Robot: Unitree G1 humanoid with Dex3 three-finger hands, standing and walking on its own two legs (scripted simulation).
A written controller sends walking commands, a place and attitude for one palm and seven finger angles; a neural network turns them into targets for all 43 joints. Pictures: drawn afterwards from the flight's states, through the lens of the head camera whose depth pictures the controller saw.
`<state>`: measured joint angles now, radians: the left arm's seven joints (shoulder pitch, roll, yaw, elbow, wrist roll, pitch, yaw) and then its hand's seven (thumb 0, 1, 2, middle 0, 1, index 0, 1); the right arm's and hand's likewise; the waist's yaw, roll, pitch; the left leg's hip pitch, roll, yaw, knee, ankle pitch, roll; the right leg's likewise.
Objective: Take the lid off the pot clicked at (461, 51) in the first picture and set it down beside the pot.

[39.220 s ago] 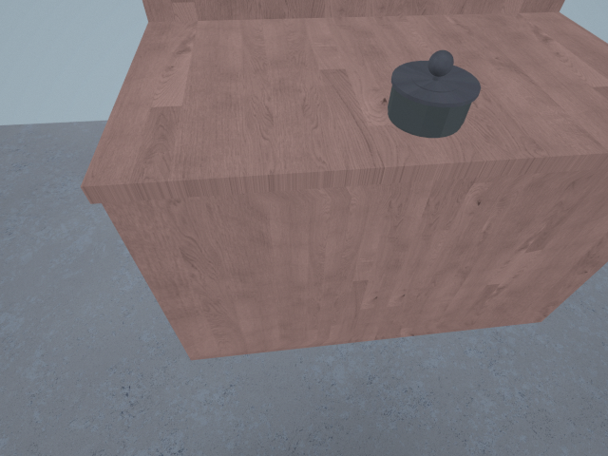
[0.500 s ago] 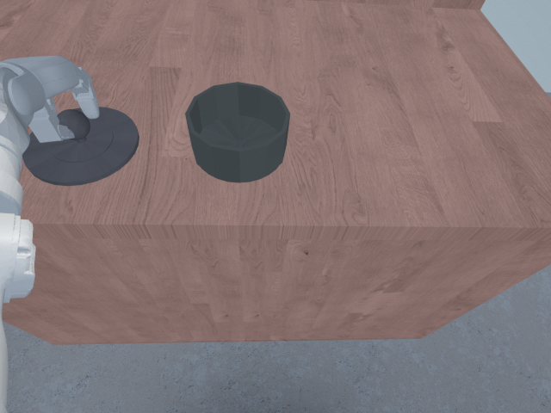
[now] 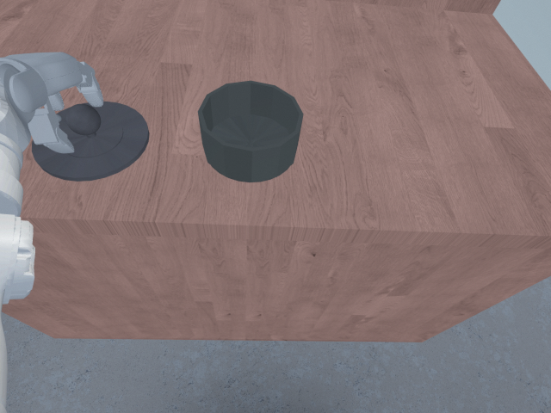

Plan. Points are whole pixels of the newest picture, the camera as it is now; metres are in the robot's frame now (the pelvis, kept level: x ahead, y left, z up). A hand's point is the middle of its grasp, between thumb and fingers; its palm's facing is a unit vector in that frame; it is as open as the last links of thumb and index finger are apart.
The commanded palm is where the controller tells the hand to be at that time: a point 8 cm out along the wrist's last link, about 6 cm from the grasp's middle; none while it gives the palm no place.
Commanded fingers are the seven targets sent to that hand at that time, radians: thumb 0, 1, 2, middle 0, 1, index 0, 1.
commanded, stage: open the fingers wide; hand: left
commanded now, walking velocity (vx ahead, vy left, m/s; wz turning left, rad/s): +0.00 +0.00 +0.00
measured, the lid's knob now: (83, 119) +0.52 +0.27 +0.11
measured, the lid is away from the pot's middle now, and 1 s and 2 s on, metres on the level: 0.24 0.24 0.24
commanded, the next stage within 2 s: raise the empty hand in 0.14 s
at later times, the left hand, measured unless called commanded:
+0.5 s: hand (56, 98) +0.49 +0.27 +0.17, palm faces -0.35 -0.09 -0.93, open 11.1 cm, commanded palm +0.50 +0.26 +0.23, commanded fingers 0.00 -0.10 0.83 -0.43 -0.70 -0.43 -0.70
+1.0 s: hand (38, 57) +0.49 +0.26 +0.23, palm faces -0.30 -0.08 -0.95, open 11.1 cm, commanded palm +0.49 +0.25 +0.28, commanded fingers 0.00 -0.10 0.83 -0.43 -0.70 -0.43 -0.70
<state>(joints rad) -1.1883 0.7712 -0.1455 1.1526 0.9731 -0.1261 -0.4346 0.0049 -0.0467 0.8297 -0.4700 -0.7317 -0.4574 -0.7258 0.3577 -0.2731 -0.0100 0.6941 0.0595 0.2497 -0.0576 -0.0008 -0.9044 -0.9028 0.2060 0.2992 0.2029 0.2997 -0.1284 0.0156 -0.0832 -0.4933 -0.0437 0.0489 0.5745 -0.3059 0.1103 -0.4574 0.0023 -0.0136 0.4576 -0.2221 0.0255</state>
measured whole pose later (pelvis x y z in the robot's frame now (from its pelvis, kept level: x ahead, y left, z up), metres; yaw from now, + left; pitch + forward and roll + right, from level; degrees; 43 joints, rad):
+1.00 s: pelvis +0.00 +0.00 +0.01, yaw +1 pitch +11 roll -3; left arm -1.34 0.76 -0.19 1.12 0.97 0.00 -0.52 0.00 -0.09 0.83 -0.45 -0.70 -0.45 -0.70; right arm 0.35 -0.28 0.00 0.69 0.06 0.24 -0.03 0.00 -0.91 -0.90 0.21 0.30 0.20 0.30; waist -0.13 0.03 -0.08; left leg -0.41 -0.06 0.04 0.50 -0.27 0.10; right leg -0.38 -0.01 -0.02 0.40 -0.20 0.03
